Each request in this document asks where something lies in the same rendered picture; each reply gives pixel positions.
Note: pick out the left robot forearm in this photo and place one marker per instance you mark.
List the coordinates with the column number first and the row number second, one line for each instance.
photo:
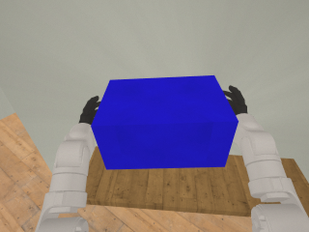
column 67, row 191

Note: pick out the robot left hand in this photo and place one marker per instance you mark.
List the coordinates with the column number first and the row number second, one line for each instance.
column 89, row 111

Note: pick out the right robot forearm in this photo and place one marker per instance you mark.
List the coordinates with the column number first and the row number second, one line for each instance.
column 267, row 178

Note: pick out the table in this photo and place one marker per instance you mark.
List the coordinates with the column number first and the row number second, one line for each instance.
column 201, row 190

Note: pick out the carton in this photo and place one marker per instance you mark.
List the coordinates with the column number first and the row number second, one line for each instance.
column 164, row 122

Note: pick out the robot right hand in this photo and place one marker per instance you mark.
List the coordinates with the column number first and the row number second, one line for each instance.
column 237, row 101

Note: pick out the right robot upper arm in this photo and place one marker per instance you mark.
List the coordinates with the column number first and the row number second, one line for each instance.
column 285, row 217

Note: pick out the left robot upper arm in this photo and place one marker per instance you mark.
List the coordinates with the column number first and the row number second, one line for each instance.
column 64, row 224

